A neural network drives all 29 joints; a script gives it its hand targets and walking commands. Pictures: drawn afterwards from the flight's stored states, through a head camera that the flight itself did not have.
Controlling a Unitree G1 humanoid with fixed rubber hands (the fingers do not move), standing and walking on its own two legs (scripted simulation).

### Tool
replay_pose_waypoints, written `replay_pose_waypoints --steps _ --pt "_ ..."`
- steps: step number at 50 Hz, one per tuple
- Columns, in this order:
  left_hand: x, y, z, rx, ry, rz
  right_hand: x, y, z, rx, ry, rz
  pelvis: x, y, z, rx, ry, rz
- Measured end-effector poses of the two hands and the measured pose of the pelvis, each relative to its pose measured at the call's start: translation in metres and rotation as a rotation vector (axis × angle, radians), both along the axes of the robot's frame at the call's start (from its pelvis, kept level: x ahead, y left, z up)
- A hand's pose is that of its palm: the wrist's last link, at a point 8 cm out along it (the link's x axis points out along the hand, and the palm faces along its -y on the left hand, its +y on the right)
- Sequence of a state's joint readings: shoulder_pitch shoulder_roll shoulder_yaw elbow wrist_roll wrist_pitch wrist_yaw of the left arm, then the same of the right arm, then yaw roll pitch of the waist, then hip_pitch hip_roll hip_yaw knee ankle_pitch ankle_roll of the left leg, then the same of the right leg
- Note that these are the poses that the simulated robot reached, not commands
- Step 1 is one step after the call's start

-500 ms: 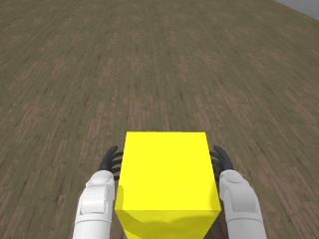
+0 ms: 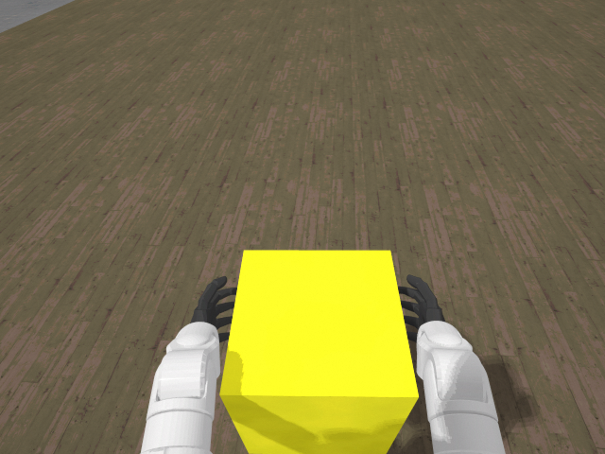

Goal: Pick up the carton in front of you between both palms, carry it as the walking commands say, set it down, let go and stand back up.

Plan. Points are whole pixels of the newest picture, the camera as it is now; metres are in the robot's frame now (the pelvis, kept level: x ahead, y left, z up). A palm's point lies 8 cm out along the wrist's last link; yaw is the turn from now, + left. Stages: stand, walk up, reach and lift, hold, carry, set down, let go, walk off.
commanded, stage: hold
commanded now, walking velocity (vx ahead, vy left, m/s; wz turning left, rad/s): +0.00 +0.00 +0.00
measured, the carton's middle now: (316, 356) +0.29 +0.00 -0.04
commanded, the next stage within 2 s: set down in 0.38 s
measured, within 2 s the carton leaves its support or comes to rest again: neither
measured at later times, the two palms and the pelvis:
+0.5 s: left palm (218, 321) +0.29 +0.13 +0.05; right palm (441, 314) +0.30 -0.17 +0.05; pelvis +0.00 -0.02 +0.00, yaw +2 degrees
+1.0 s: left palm (253, 347) +0.35 +0.11 -0.13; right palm (424, 355) +0.33 -0.19 -0.13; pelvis -0.03 +0.01 -0.06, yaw +0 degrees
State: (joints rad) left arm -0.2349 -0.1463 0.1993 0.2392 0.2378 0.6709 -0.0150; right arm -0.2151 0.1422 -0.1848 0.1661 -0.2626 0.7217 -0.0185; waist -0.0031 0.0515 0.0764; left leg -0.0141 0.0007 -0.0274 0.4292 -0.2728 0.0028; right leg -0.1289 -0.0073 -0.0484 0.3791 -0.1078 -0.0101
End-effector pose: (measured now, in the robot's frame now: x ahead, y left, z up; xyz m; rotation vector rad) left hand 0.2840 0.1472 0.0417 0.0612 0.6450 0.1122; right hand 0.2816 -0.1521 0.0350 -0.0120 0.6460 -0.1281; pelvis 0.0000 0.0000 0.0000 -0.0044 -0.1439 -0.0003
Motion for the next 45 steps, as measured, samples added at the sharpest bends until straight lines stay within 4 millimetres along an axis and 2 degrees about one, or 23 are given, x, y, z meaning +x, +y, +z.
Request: replay_pose_waypoints --steps 7,15,24,30,34,37,41,45 --pt "0.000 -0.014 0.003 0.008 0.000 0.003 0.002 -0.014 0.001 0.009 -0.001 0.004 -0.001 -0.016 0.000 0.003 -0.002 0.010" --pt "0.001 -0.020 0.007 0.004 -0.001 0.021 0.009 -0.020 0.007 0.014 -0.002 0.016 0.000 -0.026 0.000 0.004 -0.006 0.023" --pt "0.007 -0.018 0.010 -0.003 -0.002 0.030 0.016 -0.018 0.010 0.023 -0.003 0.016 0.003 -0.026 0.001 0.001 -0.010 0.029" --pt "0.022 -0.017 0.004 -0.025 0.006 0.036 0.028 -0.017 0.003 0.066 0.005 -0.022 0.001 -0.019 -0.002 -0.004 0.000 0.032" --pt "0.036 -0.021 -0.010 -0.022 0.018 0.026 0.038 -0.021 -0.012 0.081 0.016 -0.042 -0.002 -0.012 -0.007 -0.007 0.031 0.029" --pt "0.047 -0.024 -0.028 -0.004 0.033 0.002 0.044 -0.025 -0.031 0.069 0.029 -0.048 -0.005 -0.007 -0.012 -0.005 0.081 0.019" --pt "0.058 -0.030 -0.065 0.012 0.047 -0.029 0.047 -0.030 -0.069 0.036 0.043 -0.048 -0.011 0.000 -0.020 0.004 0.185 0.002" --pt "0.062 -0.033 -0.111 0.010 0.047 -0.039 0.047 -0.033 -0.114 0.021 0.042 -0.051 -0.018 0.006 -0.032 0.015 0.311 -0.010"
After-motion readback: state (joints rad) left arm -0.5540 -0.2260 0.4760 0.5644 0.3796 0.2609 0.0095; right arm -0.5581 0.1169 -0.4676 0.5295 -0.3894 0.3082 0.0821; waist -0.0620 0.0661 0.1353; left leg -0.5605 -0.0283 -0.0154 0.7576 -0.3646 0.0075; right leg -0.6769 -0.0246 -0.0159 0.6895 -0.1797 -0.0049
